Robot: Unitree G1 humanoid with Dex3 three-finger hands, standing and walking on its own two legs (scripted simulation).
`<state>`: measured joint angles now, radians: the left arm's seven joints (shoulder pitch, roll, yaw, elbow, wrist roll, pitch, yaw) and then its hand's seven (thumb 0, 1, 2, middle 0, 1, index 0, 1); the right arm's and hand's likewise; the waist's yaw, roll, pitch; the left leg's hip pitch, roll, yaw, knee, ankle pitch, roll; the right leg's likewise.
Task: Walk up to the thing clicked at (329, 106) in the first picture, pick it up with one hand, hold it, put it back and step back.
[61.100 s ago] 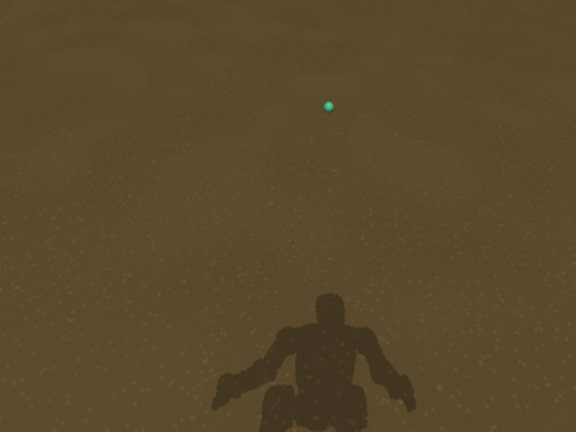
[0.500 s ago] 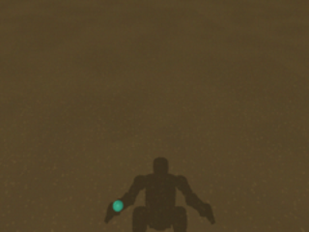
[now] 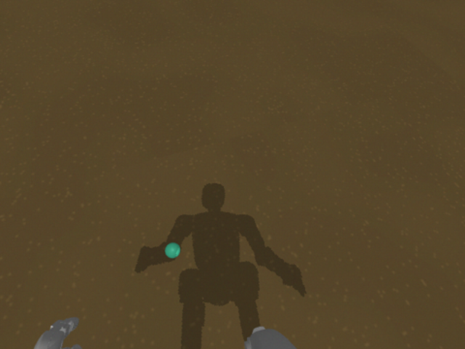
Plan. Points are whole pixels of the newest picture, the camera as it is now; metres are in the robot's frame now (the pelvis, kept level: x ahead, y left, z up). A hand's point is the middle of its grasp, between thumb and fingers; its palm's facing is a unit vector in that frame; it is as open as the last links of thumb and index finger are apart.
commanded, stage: step back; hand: left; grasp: from above
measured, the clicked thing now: (172, 250) +0.54 +0.18 -0.73
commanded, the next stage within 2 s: none
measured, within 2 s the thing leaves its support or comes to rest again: neither
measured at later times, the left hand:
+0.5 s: hand out of the picture +0.00 +0.25 -0.14, palm faces -0.06 -0.91 -0.40, open 7.4 cm
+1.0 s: hand out of the picture -0.16 +0.28 -0.16, palm faces -0.03 -0.93 -0.37, open 7.4 cm
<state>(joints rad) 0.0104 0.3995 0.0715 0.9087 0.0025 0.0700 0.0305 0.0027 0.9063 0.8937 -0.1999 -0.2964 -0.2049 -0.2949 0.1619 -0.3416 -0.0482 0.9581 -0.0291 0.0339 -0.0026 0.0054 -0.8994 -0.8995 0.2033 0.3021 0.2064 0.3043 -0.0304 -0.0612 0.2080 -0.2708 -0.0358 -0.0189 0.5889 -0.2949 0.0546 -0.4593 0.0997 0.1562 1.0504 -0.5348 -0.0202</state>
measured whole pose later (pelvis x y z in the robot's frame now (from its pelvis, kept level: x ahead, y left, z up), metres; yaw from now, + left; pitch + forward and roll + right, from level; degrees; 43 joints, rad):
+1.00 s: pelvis -0.26 +0.00 +0.00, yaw -3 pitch -2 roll -1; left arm 0.20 0.42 0.11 0.81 0.02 0.08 0.00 0.00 0.90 0.89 -0.20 -0.30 -0.21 -0.30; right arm 0.14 -0.35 -0.04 0.82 -0.03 0.01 -0.02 0.01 -0.89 -0.90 0.21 0.30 0.21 0.31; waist 0.02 -0.05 0.16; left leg -0.34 0.03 -0.02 0.57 -0.20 0.01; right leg -0.39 0.08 0.16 1.11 -0.49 0.03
